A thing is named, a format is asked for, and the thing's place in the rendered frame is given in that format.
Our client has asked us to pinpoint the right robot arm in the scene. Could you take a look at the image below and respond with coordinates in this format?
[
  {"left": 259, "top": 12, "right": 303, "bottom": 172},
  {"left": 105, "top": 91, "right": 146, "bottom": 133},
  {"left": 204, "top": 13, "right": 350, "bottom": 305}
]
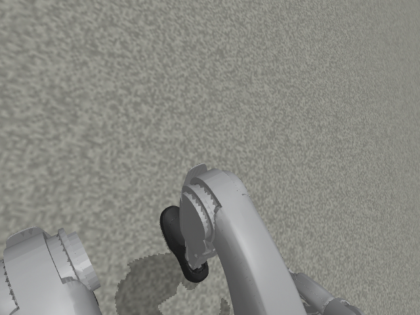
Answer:
[{"left": 323, "top": 298, "right": 365, "bottom": 315}]

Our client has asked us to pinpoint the right robot foot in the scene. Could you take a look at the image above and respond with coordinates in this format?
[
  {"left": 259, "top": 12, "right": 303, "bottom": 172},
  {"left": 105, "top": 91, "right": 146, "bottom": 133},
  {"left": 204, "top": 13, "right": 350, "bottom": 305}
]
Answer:
[{"left": 160, "top": 206, "right": 209, "bottom": 283}]

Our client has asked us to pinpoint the right robot hand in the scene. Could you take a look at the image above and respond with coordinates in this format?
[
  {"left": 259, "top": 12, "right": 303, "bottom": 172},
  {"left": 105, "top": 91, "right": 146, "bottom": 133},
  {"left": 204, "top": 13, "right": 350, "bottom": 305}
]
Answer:
[{"left": 287, "top": 268, "right": 335, "bottom": 315}]

